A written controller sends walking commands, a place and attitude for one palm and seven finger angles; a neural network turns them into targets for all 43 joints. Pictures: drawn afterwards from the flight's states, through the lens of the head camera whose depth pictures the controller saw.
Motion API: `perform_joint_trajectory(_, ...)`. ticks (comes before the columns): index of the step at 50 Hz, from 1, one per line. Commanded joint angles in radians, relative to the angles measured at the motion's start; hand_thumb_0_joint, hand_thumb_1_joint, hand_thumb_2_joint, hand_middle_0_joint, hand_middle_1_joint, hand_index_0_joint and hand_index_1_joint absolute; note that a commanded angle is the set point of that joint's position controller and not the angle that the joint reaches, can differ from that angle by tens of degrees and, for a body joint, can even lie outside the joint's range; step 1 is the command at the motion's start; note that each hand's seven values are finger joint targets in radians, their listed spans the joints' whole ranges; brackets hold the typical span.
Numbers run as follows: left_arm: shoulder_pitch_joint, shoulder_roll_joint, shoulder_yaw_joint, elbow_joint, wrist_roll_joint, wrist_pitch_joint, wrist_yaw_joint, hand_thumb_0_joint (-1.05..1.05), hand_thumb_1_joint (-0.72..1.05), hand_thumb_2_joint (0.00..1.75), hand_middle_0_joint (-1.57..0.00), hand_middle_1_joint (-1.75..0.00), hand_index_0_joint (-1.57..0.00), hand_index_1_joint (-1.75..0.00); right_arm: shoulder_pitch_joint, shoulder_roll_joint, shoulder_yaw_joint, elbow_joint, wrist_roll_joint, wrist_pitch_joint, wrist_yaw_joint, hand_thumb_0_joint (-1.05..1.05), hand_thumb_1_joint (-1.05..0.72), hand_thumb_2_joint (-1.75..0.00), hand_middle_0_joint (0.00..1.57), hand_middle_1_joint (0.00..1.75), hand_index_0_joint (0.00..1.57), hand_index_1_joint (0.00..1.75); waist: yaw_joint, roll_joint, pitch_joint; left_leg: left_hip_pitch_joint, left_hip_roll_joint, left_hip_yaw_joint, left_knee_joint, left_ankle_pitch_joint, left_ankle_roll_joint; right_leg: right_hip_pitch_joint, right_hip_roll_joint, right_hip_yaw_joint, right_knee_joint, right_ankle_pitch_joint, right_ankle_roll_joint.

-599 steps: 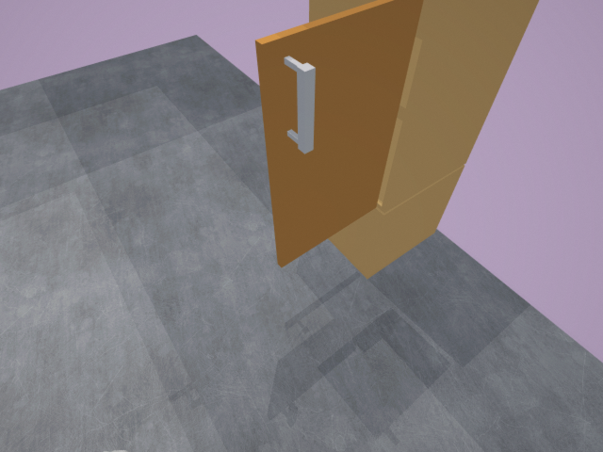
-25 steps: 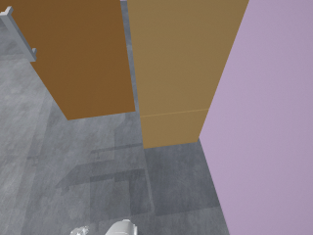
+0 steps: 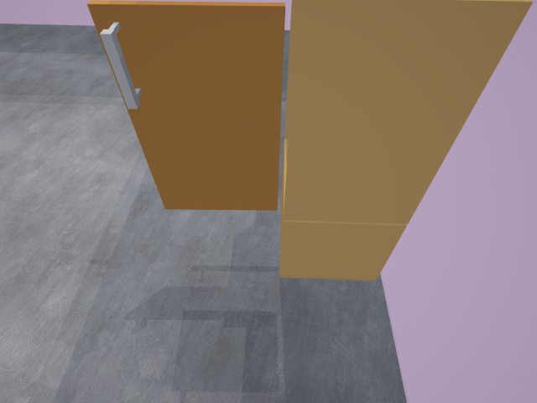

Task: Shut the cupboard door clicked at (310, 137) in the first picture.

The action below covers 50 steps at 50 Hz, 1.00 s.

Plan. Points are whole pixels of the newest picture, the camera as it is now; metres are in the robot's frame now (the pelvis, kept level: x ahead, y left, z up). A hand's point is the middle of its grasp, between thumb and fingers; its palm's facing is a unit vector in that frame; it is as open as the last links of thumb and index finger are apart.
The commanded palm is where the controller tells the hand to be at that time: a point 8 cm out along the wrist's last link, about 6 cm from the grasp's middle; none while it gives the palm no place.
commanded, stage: take the last steps up to it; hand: left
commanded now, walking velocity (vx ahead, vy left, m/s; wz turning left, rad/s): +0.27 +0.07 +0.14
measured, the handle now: (124, 67) +0.66 +0.35 +0.15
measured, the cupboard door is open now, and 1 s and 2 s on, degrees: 92 92 92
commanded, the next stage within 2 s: come to a stop and stand still in 0.56 s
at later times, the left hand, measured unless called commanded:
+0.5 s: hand out of the picture +0.11 +0.25 -0.17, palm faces +0.08 -0.98 -0.17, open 7.4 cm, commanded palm none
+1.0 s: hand (158, 316) +0.29 +0.25 -0.17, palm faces +0.06 -0.98 -0.20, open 7.3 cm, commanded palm none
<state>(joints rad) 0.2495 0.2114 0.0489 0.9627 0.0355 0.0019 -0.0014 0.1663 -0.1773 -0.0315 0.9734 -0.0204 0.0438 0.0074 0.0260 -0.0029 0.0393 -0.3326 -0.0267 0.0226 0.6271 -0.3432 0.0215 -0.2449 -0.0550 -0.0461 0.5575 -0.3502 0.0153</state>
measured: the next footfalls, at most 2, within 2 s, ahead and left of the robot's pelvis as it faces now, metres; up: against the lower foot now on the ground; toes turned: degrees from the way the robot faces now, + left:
left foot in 0.30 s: +0.21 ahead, +0.18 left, +0.00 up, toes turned +8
right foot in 0.70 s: +0.25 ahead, -0.02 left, +0.00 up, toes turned +4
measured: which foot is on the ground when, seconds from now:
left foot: up 0.00-0.28, down 0.30-1.00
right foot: down 0.00-0.32, up 0.34-0.68, down 0.70-1.00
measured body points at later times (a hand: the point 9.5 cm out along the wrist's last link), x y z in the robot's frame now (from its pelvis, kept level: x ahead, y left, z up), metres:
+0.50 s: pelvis +0.11 +0.07 +0.01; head +0.14 +0.09 +0.46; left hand +0.11 +0.30 -0.15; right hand +0.15 -0.16 -0.14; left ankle +0.12 +0.15 -0.73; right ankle +0.10 -0.06 -0.67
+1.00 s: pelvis +0.22 +0.07 +0.01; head +0.25 +0.07 +0.46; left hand +0.29 +0.30 -0.15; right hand +0.24 -0.16 -0.15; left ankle +0.17 +0.17 -0.73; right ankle +0.22 -0.04 -0.73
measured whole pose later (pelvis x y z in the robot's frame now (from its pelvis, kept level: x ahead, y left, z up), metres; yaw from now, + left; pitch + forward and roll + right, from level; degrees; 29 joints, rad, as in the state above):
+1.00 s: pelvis +0.22 +0.07 +0.01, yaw +1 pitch +0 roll +1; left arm 0.15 0.17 0.04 1.04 0.01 0.01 0.03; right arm 0.24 -0.14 -0.04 1.08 -0.02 0.02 -0.04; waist -0.01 -0.02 0.05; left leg -0.16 0.02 0.11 0.49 -0.34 0.01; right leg -0.27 -0.03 -0.10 0.57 -0.29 -0.02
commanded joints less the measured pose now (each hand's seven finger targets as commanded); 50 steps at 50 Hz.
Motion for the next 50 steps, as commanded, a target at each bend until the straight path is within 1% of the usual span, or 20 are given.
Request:
perform_joint_trajectory(1, 0.103, 0.202, 0.045, -0.03, -0.01, -0.03, 0.02, 0.0, 0.9, 0.9, -0.2, -0.3, -0.2, -0.3, -0.11, -0.134, -0.046, -0.129, -0.006, -0.024, 0.021, 0.0, -0.9, -0.9, 0.2, 0.3, 0.2, 0.3, 0.02, -0.13, 0.11, -0.351, 0.047, -0.053, 0.419, -0.11, -0.021, 0.051, -0.396, 0.477, -0.507, -0.402, -0.201)
perform_joint_trajectory(5, 0.085, 0.103, 0.019, -0.006, -0.016, -0.071, 0.014, 0.0, 0.9, 0.9, -0.2, -0.3, -0.2, -0.3, -0.033, -0.096, -0.044, -0.061, -0.006, -0.032, 0.032, 0.0, -0.9, -0.9, 0.2, 0.3, 0.2, 0.3, -0.01, -0.176, 0.052, -0.282, 0.083, -0.024, 0.37, 0.071, -0.052, 0.133, -0.24, 0.158, -0.425, 0.024, -0.117)
perform_joint_trajectory(10, 0.177, 0.14, 0.027, 0.071, -0.005, -0.073, 0.012, 0.0, 0.9, 0.9, -0.2, -0.3, -0.2, -0.3, -0.058, -0.042, -0.025, -0.053, 0.002, -0.063, 0.035, 0.0, -0.9, -0.9, 0.2, 0.3, 0.2, 0.3, 0.036, -0.163, -0.015, -0.151, 0.054, 0.077, 0.026, 0.01, -0.054, 0.239, -0.259, 0.069, -0.302, 0.322, -0.132)
perform_joint_trajectory(13, 0.138, 0.135, 0.031, 0.086, -0.012, -0.061, 0.005, 0.0, 0.9, 0.9, -0.2, -0.3, -0.2, -0.3, 0.071, -0.055, -0.024, 0.0, -0.004, -0.081, 0.026, 0.0, -0.9, -0.9, 0.2, 0.3, 0.2, 0.3, -0.027, -0.135, -0.005, 0.131, 0.008, 0.124, -0.174, 0.13, -0.037, 0.056, -0.197, 0.005, -0.201, 0.172, -0.081)
perform_joint_trajectory(14, 0.134, 0.108, 0.023, 0.082, -0.017, -0.057, -0.001, 0.0, 0.9, 0.9, -0.2, -0.3, -0.2, -0.3, 0.162, -0.104, -0.036, 0.029, -0.005, -0.089, 0.015, 0.0, -0.9, -0.9, 0.2, 0.3, 0.2, 0.3, -0.064, -0.021, -0.043, 0.293, 0.041, 0.065, -0.202, 0.106, -0.018, -0.049, -0.158, -0.029, -0.052, 0.144, -0.054)
perform_joint_trajectory(15, 0.139, 0.05, 0.012, 0.058, -0.022, -0.052, -0.006, 0.0, 0.9, 0.9, -0.2, -0.3, -0.2, -0.3, 0.276, -0.199, -0.06, 0.052, -0.014, -0.096, -0.001, 0.0, -0.9, -0.9, 0.2, 0.3, 0.2, 0.3, -0.107, 0.208, -0.103, 0.438, 0.258, -0.213, -0.254, 0.075, 0.063, -0.232, -0.056, -0.118, 0.185, -0.027, -0.009)
perform_joint_trajectory(16, 0.071, 0.026, 0.001, 0.017, -0.021, -0.051, -0.004, 0.0, 0.9, 0.9, -0.2, -0.3, -0.2, -0.3, 0.369, -0.24, -0.067, 0.065, -0.011, -0.088, -0.018, 0.0, -0.9, -0.9, 0.2, 0.3, 0.2, 0.3, -0.135, 0.29, -0.131, 0.453, 0.393, -0.397, -0.374, 0.044, 0.156, -0.332, 0.004, -0.1, 0.426, -0.234, -0.005)
perform_joint_trajectory(17, 0.02, 0.025, 0.002, 0.002, -0.016, -0.048, -0.001, 0.0, 0.9, 0.9, -0.2, -0.3, -0.2, -0.3, 0.351, -0.24, -0.064, 0.062, -0.012, -0.082, -0.025, 0.0, -0.9, -0.9, 0.2, 0.3, 0.2, 0.3, -0.131, 0.209, -0.072, 0.387, 0.428, -0.412, -0.4, 0.024, 0.192, -0.381, -0.033, -0.026, 0.558, -0.227, -0.024)
perform_joint_trajectory(21, 0.035, 0.003, 0.001, 0.046, -0.009, -0.031, -0.014, 0.0, 0.9, 0.9, -0.2, -0.3, -0.2, -0.3, 0.185, -0.121, -0.022, 0.043, -0.009, -0.104, -0.034, 0.0, -0.9, -0.9, 0.2, 0.3, 0.2, 0.3, -0.04, 0.156, 0.032, 0.132, 0.315, -0.187, -0.435, 0.111, 0.141, -0.289, -0.083, 0.017, 0.521, -0.041, -0.028)
perform_joint_trajectory(23, 0.042, -0.008, 0.0, 0.052, -0.012, -0.027, -0.014, 0.0, 0.9, 0.9, -0.2, -0.3, -0.2, -0.3, 0.202, -0.108, -0.017, 0.058, -0.007, -0.113, -0.037, 0.0, -0.9, -0.9, 0.2, 0.3, 0.2, 0.3, -0.032, 0.123, 0.0, 0.169, 0.3, -0.122, -0.433, 0.251, 0.14, -0.271, -0.068, 0.006, 0.45, 0.012, -0.02)
perform_joint_trajectory(29, -0.025, -0.013, -0.002, 0.023, -0.013, -0.023, -0.01, 0.0, 0.9, 0.9, -0.2, -0.3, -0.2, -0.3, 0.199, -0.115, -0.022, 0.081, -0.01, -0.102, -0.032, 0.0, -0.9, -0.9, 0.2, 0.3, 0.2, 0.3, -0.033, 0.054, 0.022, 0.137, 0.303, -0.081, -0.424, 0.206, 0.155, -0.138, -0.03, -0.035, 0.167, 0.038, -0.019)
perform_joint_trajectory(33, 0.05, 0.028, 0.011, 0.046, -0.01, -0.033, -0.002, 0.0, 0.9, 0.9, -0.2, -0.3, -0.2, -0.3, 0.17, -0.083, -0.011, 0.093, 0.0, -0.093, -0.029, 0.0, -0.9, -0.9, 0.2, 0.3, 0.2, 0.3, 0.019, 0.004, 0.001, 0.045, 0.218, -0.005, -0.264, 0.136, 0.074, 0.115, -0.009, -0.019, -0.081, 0.153, -0.03)
perform_joint_trajectory(34, 0.101, 0.068, 0.018, 0.064, -0.01, -0.046, 0.006, 0.0, 0.9, 0.9, -0.2, -0.3, -0.2, -0.3, 0.169, -0.046, -0.004, 0.089, 0.006, -0.093, -0.028, 0.0, -0.9, -0.9, 0.2, 0.3, 0.2, 0.3, 0.036, -0.102, -0.018, -0.035, 0.133, 0.049, -0.144, 0.079, 0.023, 0.218, -0.098, 0.117, -0.154, 0.242, -0.062)
perform_joint_trajectory(35, 0.128, 0.125, 0.021, 0.085, -0.014, -0.052, 0.013, 0.0, 0.9, 0.9, -0.2, -0.3, -0.2, -0.3, 0.193, -0.027, 0.002, 0.079, 0.01, -0.088, -0.026, 0.0, -0.9, -0.9, 0.2, 0.3, 0.2, 0.3, 0.019, -0.219, -0.028, -0.117, 0.049, 0.109, -0.059, -0.048, -0.029, 0.269, -0.258, 0.277, -0.203, 0.388, -0.147)
perform_joint_trajectory(36, 0.128, 0.143, 0.018, 0.08, -0.022, -0.049, 0.021, 0.0, 0.9, 0.9, -0.2, -0.3, -0.2, -0.3, 0.197, -0.031, 0.004, 0.082, 0.008, -0.074, -0.031, 0.0, -0.9, -0.9, 0.2, 0.3, 0.2, 0.3, 0.014, -0.175, -0.025, -0.055, 0.053, 0.087, 0.03, -0.215, -0.045, 0.199, -0.34, 0.3, -0.261, 0.514, -0.218)
perform_joint_trajectory(37, 0.072, 0.115, 0.009, 0.073, -0.021, -0.053, 0.03, 0.0, 0.9, 0.9, -0.2, -0.3, -0.2, -0.3, 0.195, -0.01, 0.008, 0.097, 0.013, -0.065, -0.036, 0.0, -0.9, -0.9, 0.2, 0.3, 0.2, 0.3, -0.009, -0.134, -0.035, 0.005, 0.075, 0.034, 0.057, -0.213, -0.048, 0.136, -0.317, 0.266, -0.241, 0.655, -0.237)
perform_joint_trajectory(40, -0.01, 0.086, -0.001, 0.067, -0.031, -0.049, 0.043, 0.0, 0.9, 0.9, -0.2, -0.3, -0.2, -0.3, 0.246, -0.006, 0.009, 0.139, 0.022, -0.048, -0.044, 0.0, -0.9, -0.9, 0.2, 0.3, 0.2, 0.3, -0.049, -0.151, -0.114, 0.067, 0.088, 0.015, -0.099, -0.026, -0.063, 0.214, -0.235, 0.119, -0.094, 1.033, -0.185)
perform_joint_trajectory(43, -0.011, 0.075, 0.001, 0.055, -0.045, -0.03, 0.045, 0.0, 0.9, 0.9, -0.2, -0.3, -0.2, -0.3, 0.233, -0.056, -0.004, 0.144, 0.013, -0.05, -0.053, 0.0, -0.9, -0.9, 0.2, 0.3, 0.2, 0.3, -0.029, 0.063, -0.151, 0.206, 0.156, 0.005, -0.179, 0.627, -0.048, 0.145, -0.135, 0.043, 0.001, 0.813, -0.081)
perform_joint_trajectory(46, -0.03, 0.067, 0.011, 0.04, -0.026, -0.006, 0.048, 0.0, 0.9, 0.9, -0.2, -0.3, -0.2, -0.3, 0.184, -0.07, -0.019, 0.106, 0.007, -0.034, -0.056, 0.0, -0.9, -0.9, 0.2, 0.3, 0.2, 0.3, -0.023, 0.1, -0.06, 0.199, 0.194, -0.006, -0.17, 0.73, -0.012, 0.045, -0.083, 0.025, 0.009, 0.577, -0.057)
perform_joint_trajectory(50, -0.025, 0.053, 0.014, 0.024, -0.023, 0.012, 0.042, 0.0, 0.9, 0.9, -0.2, -0.3, -0.2, -0.3, 0.167, -0.114, -0.036, 0.073, 0.002, -0.026, -0.058, 0.0, -0.9, -0.9, 0.2, 0.3, 0.2, 0.3, -0.021, 0.097, -0.06, 0.205, 0.252, -0.065, -0.201, 0.743, 0.046, 0.008, -0.024, 0.003, 0.047, 0.243, -0.038)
